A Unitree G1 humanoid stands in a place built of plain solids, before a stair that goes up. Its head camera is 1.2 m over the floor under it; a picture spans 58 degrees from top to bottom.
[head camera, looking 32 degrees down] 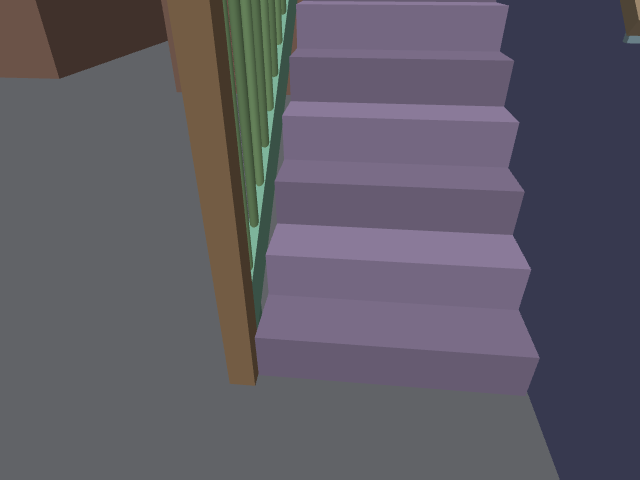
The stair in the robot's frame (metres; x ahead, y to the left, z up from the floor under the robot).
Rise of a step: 0.18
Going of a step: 0.22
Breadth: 0.90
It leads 6 degrees to the right of straight ahead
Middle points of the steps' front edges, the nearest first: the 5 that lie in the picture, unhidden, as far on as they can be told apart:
0.99 -0.23 0.18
1.21 -0.26 0.36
1.43 -0.28 0.54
1.65 -0.30 0.72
1.87 -0.32 0.90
